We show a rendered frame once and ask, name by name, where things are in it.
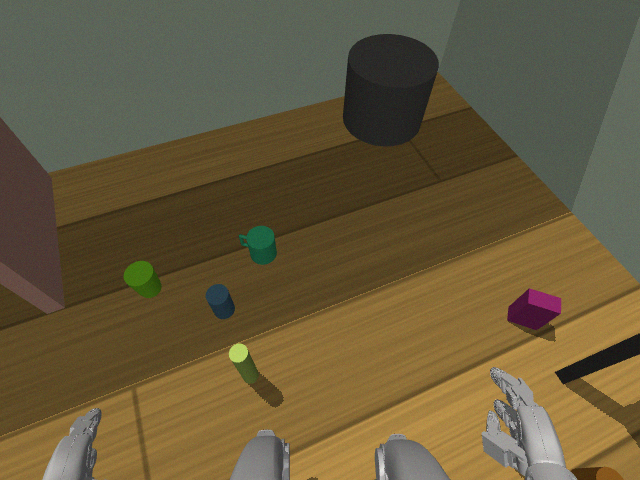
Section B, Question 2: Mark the left robot hand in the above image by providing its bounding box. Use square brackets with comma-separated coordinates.
[42, 408, 106, 480]

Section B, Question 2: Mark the right robot hand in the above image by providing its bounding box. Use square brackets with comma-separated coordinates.
[482, 367, 566, 476]

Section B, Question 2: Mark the right robot arm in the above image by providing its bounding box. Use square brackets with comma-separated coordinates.
[525, 463, 577, 480]

